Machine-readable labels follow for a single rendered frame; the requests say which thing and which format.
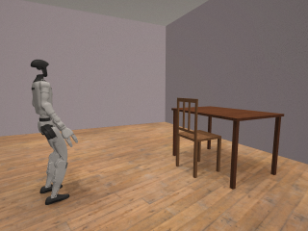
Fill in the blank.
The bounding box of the chair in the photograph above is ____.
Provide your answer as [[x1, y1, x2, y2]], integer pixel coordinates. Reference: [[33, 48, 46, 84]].
[[175, 97, 221, 178]]

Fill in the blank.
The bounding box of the robot right thigh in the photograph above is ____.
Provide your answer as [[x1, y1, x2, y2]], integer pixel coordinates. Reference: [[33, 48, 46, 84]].
[[43, 125, 67, 167]]

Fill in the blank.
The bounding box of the robot right hand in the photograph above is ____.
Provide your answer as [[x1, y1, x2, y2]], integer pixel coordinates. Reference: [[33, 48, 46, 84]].
[[61, 127, 78, 147]]

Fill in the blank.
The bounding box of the robot right forearm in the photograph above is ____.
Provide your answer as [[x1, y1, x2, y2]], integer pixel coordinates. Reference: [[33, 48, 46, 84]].
[[43, 102, 66, 131]]

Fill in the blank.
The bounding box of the robot right upper arm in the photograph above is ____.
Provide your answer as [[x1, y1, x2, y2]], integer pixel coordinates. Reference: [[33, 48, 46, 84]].
[[38, 81, 51, 111]]

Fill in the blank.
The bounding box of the table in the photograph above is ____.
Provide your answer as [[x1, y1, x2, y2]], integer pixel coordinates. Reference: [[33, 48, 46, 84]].
[[172, 106, 284, 190]]

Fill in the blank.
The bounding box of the right robot foot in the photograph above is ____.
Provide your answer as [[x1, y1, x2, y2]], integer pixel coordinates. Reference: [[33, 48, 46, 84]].
[[45, 193, 69, 205]]

